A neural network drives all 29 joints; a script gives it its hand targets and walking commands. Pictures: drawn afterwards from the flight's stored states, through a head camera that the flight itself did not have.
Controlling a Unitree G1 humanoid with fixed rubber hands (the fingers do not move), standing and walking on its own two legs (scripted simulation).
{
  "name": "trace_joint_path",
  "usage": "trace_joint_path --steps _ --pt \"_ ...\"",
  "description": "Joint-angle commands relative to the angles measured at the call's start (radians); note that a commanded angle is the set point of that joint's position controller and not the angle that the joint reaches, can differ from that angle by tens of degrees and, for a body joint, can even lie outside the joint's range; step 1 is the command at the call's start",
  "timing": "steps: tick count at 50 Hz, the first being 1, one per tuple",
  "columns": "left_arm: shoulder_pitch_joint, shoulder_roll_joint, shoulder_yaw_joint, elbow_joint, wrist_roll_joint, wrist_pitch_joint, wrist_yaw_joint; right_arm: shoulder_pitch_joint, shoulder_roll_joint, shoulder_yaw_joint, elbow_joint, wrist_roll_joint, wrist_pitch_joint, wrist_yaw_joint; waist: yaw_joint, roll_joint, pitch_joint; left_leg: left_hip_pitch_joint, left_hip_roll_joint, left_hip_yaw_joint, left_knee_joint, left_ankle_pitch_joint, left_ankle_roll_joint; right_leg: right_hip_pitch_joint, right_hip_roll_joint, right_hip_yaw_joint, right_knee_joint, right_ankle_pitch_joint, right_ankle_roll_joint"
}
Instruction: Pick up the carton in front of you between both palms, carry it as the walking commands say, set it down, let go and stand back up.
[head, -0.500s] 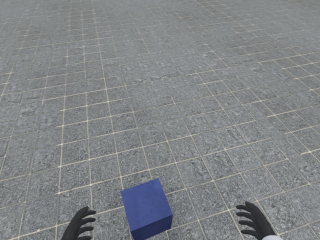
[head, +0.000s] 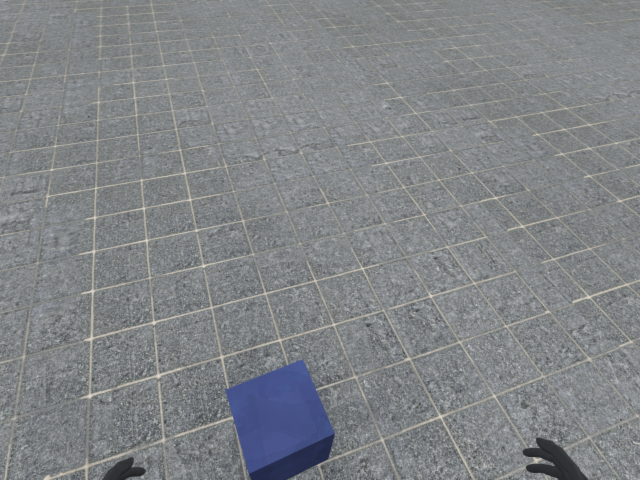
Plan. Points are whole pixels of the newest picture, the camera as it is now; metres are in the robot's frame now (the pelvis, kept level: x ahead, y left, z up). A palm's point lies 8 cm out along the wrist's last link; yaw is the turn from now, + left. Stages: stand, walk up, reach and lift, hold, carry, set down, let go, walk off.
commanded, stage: stand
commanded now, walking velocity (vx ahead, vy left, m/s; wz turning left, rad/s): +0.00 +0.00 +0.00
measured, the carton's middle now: (279, 426) +0.39 +0.09 -0.64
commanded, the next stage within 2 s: none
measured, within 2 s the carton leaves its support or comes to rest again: neither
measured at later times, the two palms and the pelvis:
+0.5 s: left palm out of the picture +0.10 +0.29 -0.10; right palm out of the picture +0.10 -0.30 -0.08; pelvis -0.01 +0.00 +0.01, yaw +0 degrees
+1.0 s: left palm out of the picture +0.06 +0.30 -0.10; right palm out of the picture +0.07 -0.31 -0.08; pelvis -0.02 +0.00 +0.01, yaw +0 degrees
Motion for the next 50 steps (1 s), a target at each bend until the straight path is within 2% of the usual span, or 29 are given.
trace_joint_path --steps 1,9,33,50 --pt "-0.004 0.125 0.029 -0.041 -0.001 -0.014 0.007 -0.008 -0.171 -0.037 -0.037 0.002 -0.013 -0.008 0.001 0.069 -0.092 0.127 0.102 -0.09 -0.061 0.443 0.003 -0.027 -0.053 0.02 -0.036 0.383 -0.021" --pt "-0.024 0.134 0.027 -0.001 0.0 -0.017 0.008 -0.035 -0.174 -0.029 0.007 0.006 -0.018 -0.01 0.003 0.06 -0.075 0.132 0.106 -0.092 -0.087 0.426 0.001 -0.01 -0.062 0.023 -0.065 0.38 -0.021" --pt "-0.051 0.168 0.02 0.131 -0.004 -0.026 -0.003 -0.075 -0.205 -0.01 0.137 0.012 -0.026 -0.001 0.004 0.064 -0.017 0.128 0.119 -0.118 -0.183 0.231 0.004 -0.02 -0.082 0.047 -0.17 0.229 -0.037" --pt "-0.062 0.185 0.015 0.194 -0.01 -0.027 -0.007 -0.088 -0.222 -0.002 0.203 0.019 -0.028 0.002 0.005 0.064 -0.013 0.137 0.123 -0.132 -0.206 0.23 0.006 -0.012 -0.089 0.045 -0.193 0.22 -0.04"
